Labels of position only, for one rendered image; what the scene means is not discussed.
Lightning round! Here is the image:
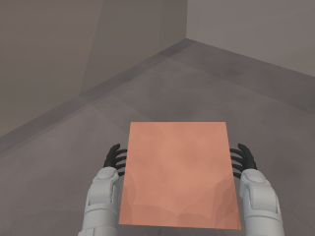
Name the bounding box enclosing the left robot forearm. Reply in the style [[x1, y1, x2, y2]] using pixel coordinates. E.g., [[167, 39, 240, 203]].
[[78, 166, 120, 236]]

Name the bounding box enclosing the carton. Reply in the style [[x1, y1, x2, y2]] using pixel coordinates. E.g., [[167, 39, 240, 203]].
[[118, 122, 241, 230]]

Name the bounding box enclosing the right robot hand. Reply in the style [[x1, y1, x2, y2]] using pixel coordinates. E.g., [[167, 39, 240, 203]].
[[229, 144, 258, 179]]

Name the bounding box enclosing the left robot hand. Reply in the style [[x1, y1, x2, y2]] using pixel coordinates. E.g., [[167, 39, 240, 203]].
[[103, 144, 128, 177]]

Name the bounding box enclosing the right robot forearm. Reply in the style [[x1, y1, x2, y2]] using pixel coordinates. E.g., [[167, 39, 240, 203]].
[[239, 168, 284, 236]]

